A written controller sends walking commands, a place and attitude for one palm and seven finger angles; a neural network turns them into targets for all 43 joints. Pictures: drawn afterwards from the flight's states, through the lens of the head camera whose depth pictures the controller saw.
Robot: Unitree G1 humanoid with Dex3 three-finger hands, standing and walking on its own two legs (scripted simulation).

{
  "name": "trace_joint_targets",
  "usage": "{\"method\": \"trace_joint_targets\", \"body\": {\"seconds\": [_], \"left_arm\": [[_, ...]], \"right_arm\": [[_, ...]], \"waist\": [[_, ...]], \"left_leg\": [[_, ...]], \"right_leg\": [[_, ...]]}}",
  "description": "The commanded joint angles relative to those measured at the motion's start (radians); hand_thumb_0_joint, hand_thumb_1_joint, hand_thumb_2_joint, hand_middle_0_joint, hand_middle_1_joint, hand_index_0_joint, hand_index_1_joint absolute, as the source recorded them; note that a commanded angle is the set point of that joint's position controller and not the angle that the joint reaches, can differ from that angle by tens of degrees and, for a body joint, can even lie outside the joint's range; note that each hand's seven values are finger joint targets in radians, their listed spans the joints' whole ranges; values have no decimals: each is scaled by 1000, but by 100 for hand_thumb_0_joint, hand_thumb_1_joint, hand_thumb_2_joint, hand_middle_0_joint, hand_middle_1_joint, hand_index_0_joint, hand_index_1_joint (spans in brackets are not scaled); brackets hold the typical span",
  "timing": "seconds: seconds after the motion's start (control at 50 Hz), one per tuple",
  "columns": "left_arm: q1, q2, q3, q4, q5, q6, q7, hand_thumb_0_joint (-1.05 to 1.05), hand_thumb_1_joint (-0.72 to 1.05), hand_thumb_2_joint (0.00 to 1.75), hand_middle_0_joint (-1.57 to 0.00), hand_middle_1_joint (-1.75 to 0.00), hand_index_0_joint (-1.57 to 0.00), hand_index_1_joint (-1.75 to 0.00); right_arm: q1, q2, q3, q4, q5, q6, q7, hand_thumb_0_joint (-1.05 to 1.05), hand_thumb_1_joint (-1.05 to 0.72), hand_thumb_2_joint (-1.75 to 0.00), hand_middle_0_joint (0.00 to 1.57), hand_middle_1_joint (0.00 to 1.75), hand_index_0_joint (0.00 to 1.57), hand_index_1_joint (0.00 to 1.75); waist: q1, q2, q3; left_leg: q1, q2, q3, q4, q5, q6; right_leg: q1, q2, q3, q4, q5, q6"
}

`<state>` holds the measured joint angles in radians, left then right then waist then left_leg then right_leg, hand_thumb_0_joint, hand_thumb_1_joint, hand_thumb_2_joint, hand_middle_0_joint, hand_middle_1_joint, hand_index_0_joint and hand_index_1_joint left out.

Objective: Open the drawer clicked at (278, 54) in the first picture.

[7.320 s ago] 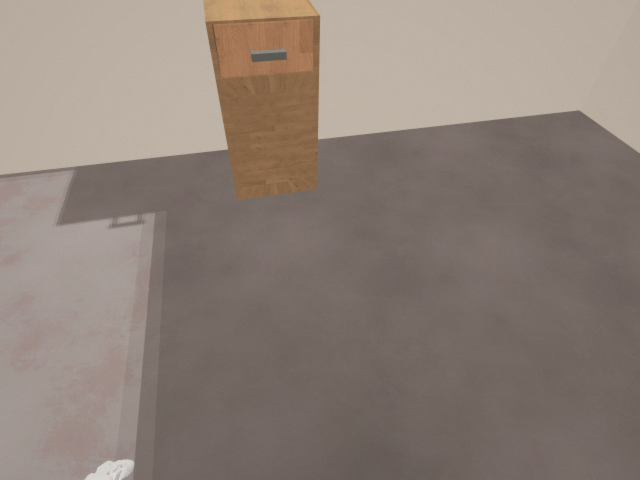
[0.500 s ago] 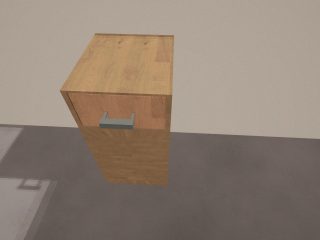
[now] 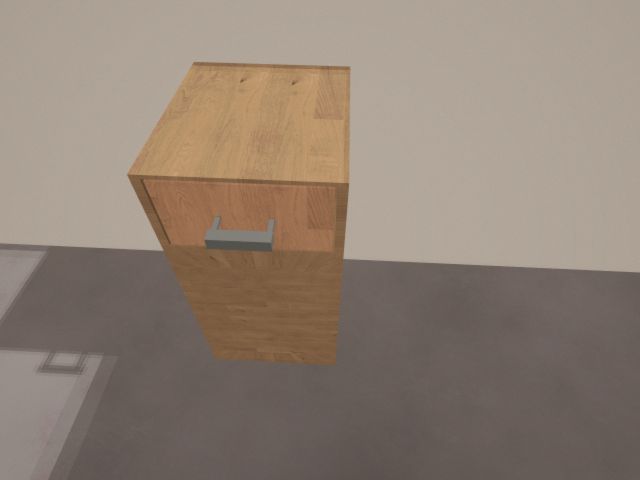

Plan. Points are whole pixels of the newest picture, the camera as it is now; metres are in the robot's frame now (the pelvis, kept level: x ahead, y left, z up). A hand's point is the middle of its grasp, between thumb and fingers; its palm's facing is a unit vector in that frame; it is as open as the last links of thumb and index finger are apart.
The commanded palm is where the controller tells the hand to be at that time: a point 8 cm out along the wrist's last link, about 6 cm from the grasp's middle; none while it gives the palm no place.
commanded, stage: come to a stop and stand still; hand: left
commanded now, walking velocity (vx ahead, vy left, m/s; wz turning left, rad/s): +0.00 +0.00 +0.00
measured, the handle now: (242, 231) +0.56 +0.19 -0.08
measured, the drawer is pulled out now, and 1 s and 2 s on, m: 0.00 0.00 0.00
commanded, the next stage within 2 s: look again from close up in 0.02 s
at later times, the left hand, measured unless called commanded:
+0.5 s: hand out of the picture +0.00 +0.23 -0.18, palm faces +0.00 -0.98 -0.20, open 7.4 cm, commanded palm none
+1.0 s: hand (141, 404) +0.21 +0.24 -0.03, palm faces -0.01 -0.48 -0.88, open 7.9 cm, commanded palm +0.12 +0.27 -0.04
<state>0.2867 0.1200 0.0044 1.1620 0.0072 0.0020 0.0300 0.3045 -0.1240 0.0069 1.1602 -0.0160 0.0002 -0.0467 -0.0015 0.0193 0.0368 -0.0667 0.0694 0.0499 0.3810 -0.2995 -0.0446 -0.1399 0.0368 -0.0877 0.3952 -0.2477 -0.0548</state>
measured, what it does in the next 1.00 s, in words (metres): stands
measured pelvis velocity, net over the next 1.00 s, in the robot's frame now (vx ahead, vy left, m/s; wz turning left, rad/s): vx -0.02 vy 0.04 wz -0.04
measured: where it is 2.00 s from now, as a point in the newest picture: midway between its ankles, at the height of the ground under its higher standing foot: outside the picture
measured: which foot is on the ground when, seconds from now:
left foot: down 0.00-1.00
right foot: down 0.00-1.00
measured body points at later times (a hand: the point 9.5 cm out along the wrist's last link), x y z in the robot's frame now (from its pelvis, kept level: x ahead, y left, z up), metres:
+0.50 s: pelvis -0.01 +0.06 -0.01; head -0.02 +0.05 +0.44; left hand +0.00 +0.28 -0.16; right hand -0.03 -0.15 -0.17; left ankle -0.05 +0.14 -0.74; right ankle -0.02 -0.08 -0.74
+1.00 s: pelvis -0.02 +0.04 -0.02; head -0.02 +0.01 +0.43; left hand +0.21 +0.26 +0.02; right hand +0.13 -0.22 -0.12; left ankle -0.05 +0.14 -0.74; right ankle -0.02 -0.07 -0.74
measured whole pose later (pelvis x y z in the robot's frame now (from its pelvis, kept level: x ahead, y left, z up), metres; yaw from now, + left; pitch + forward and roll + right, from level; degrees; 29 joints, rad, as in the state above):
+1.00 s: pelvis -0.02 +0.04 -0.02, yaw -2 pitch +6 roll +1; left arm 0.31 0.28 -0.06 0.06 0.66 0.08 0.31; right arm 0.19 -0.28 -0.03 0.71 -0.03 -0.19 -0.03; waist -0.01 0.05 -0.11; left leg -0.38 -0.01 0.10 0.65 -0.38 0.03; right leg -0.47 -0.03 -0.01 0.70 -0.34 -0.01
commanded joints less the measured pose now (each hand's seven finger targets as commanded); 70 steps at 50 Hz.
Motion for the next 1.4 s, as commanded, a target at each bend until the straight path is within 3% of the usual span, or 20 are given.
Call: {"method": "trace_joint_targets", "body": {"seconds": [0.0, 0.08, 0.1, 0.12, 0.18, 0.26, 0.44, 0.66, 0.7, 0.72, 0.74, 0.78, 0.84, 0.88, 0.94, 1.0, 1.08, 1.16, 1.26, 1.38], "left_arm": [[67, 97, 15, -30, -6, -18, 11, 0, 90, 90, -20, -30, -20, -30], [73, 92, 14, -30, -5, -19, 13, 0, 90, 90, -20, -30, -20, -30], [162, 142, 16, -2, 9, -53, 51, 0, 90, 90, -20, -30, -20, -30], [155, 180, 25, -46, 10, -61, 44, 0, 90, 90, -20, -30, -20, -30], [34, 145, 15, -86, 9, -61, 25, 0, 90, 90, -20, -30, -20, -30], [47, 88, 5, -92, 1, -38, 16, 0, 90, 90, -20, -30, -20, -30], [69, 87, -2, -87, 4, -16, 7, 0, 90, 90, -20, -30, -20, -30], [78, 83, 4, -79, 4, -17, 5, 0, 90, 90, -20, -30, -20, -30], [132, 138, 2, -44, 10, -29, 48, 0, 90, 90, -20, -30, -20, -30], [-661, 424, -27, -1565, 165, -187, 59, 0, 88, 89, -20, -32, -20, -32], [-236, 345, -2, -1255, 178, -79, 127, 0, 85, 88, -20, -33, -20, -33], [90, 80, -106, -1040, 156, 82, 193, 0, 81, 86, -21, -36, -21, -36], [15, 178, -133, -1286, 360, 61, 227, 0, 74, 83, -21, -40, -21, -40], [33, 248, -69, -1243, 534, 70, 269, 0, 69, 81, -22, -43, -22, -43], [387, 152, -97, -1054, 766, 85, 304, 0, 62, 78, -22, -48, -22, -48], [457, 227, -27, -1112, 919, 12, 319, 0, 55, 75, -22, -53, -22, -53], [262, 354, 61, -1294, 1057, -56, 393, 0, 46, 71, -23, -58, -23, -58], [-95, 470, 142, -1495, 1133, -107, 502, 0, 36, 67, -24, -64, -24, -64], [-229, 434, 89, -1501, 1055, -211, 526, 0, 25, 62, -25, -72, -25, -72], [-54, 440, 116, -1255, 1013, -47, 443, 0, 11, 56, -26, -81, -26, -81]], "right_arm": [[91, -76, -11, -12, 4, -11, -6, 0, -90, -90, 20, 30, 20, 30], [109, -66, -11, -7, 5, -16, -6, 0, -90, -90, 20, 30, 20, 30], [-51, -111, -22, -82, 13, -32, 13, 0, -90, -90, 20, 30, 20, 30], [29, -55, -22, -127, 13, -12, 13, 0, -90, -90, 20, 30, 20, 30], [143, -40, -15, -100, 5, -14, 26, 0, -90, -90, 20, 30, 20, 30], [126, -94, -8, -105, -3, -39, 18, 0, -90, -90, 20, 30, 20, 30], [111, -119, 0, -110, -1, -38, 11, 0, -90, -90, 20, 30, 20, 30], [121, -114, 1, -83, 1, -45, 5, 0, -90, -90, 20, 30, 20, 30], [8, -167, -15, -153, 20, -40, 16, 0, -90, -90, 20, 30, 20, 30], [18, -306, -23, -481, 62, -195, -21, 0, -90, -90, 20, 30, 20, 30], [-86, -215, -20, -419, 56, -299, -65, 0, -90, -90, 20, 30, 20, 30], [-48, -160, -39, -335, 68, -338, -58, 0, -90, -90, 20, 30, 20, 30], [-124, -242, -33, -462, 34, -362, -42, 0, -90, -90, 20, 30, 20, 30], [-119, -257, -41, -528, -1, -313, -22, 0, -90, -90, 20, 30, 20, 30], [-197, -251, -80, -640, -31, -198, 31, 0, -90, -90, 20, 30, 20, 30], [-288, -237, -78, -723, -18, -70, 85, 0, -90, -90, 20, 30, 20, 30], [-323, -222, -68, -787, -32, 1, 101, 0, -90, -90, 20, 30, 20, 30], [-286, -198, -76, -774, -74, 28, 81, 0, -90, -90, 20, 30, 20, 30], [-278, -196, -78, -743, -75, 4, 51, 0, -90, -90, 20, 30, 20, 30], [-305, -199, -65, -741, -53, 36, 53, 0, -90, -90, 20, 30, 20, 30]], "waist": [[4, -13, 41], [5, -8, 33], [68, -81, 93], [3, -94, 7], [-53, -43, -81], [-11, 102, -13], [8, 18, 110], [6, 12, 28], [36, -168, 71], [-67, 139, -441], [7, 244, -366], [-8, 146, -167], [-18, 126, -129], [-21, -90, -137], [75, -287, -78], [156, -229, -148], [156, -61, -216], [81, 38, -377], [-9, 44, -397], [50, -89, -391]], "left_leg": [[-69, 49, -36, -53, 185, 49], [-71, 51, -41, -56, 212, 51], [-240, 34, 36, 216, 86, 19], [-236, 5, -34, 263, -124, 45], [-114, -1, -26, 132, -2, 51], [-201, 68, -103, 27, 203, 88], [-242, 59, -120, -61, 124, 105], [-141, 48, -99, -45, 259, 112], [-230, 73, -78, 140, 427, 75], [42, -28, -84, 36, 546, 80], [94, 20, -76, -2, 706, 44], [-95, 12, -84, -26, 468, 12], [-198, -38, -88, 115, 347, 37], [-279, -55, -110, 172, 327, 48], [-395, -77, -68, 212, 247, 45], [-475, -100, -14, 229, 214, 33], [-485, -127, -1, 278, 131, 49], [-393, -141, -27, 420, 135, 71], [-378, -134, -57, 548, 83, 85], [-548, -133, -37, 453, 96, 78]], "right_leg": [[-4, -138, 122, -71, 214, 12], [9, -139, 113, -58, 238, 12], [0, -224, 200, -19, 773, 87], [36, -293, 262, -41, 706, 47], [-65, -214, 163, -16, 206, -44], [-47, -116, 98, 82, 88, 0], [-74, -109, 81, 84, 41, 24], [-50, -120, 84, 93, 106, 29], [-74, -165, 117, 54, 364, 42], [-21, -44, 137, 173, 314, 15], [-131, -45, 49, 255, 42, 10], [-258, -46, 7, 278, -126, 37], [-259, -40, 52, 170, 68, 7], [-301, -17, 53, 193, 52, -1], [-326, -7, 72, 203, -36, -6], [-244, -17, 137, 251, 92, -28], [-259, -24, 201, 277, 58, -27], [-386, -32, 286, 323, 51, -20], [-536, -44, 286, 342, 9, -6], [-259, -58, 240, 311, 205, 29]]}}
